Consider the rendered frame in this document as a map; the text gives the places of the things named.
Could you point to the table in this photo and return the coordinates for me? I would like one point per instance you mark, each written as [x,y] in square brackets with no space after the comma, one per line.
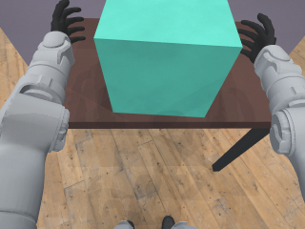
[240,103]

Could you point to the robot right upper arm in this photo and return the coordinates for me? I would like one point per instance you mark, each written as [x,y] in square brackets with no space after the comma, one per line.
[287,137]

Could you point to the right robot hand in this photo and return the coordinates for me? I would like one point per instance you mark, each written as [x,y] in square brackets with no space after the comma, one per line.
[265,37]

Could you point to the carton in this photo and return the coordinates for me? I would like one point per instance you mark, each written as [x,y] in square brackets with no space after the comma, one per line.
[166,57]

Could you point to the robot right forearm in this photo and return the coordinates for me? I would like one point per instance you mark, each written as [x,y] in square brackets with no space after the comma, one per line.
[280,78]

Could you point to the robot left shin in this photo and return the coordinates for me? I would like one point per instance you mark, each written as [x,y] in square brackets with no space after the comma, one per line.
[123,222]

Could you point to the robot left upper arm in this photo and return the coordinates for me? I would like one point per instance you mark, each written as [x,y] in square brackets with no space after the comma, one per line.
[33,128]

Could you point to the left robot hand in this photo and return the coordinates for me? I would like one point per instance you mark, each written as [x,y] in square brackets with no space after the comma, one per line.
[60,23]

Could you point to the robot right foot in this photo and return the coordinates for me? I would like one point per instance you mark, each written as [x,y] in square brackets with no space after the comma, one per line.
[167,222]

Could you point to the robot left forearm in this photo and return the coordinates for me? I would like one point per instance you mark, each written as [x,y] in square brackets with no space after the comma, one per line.
[47,75]

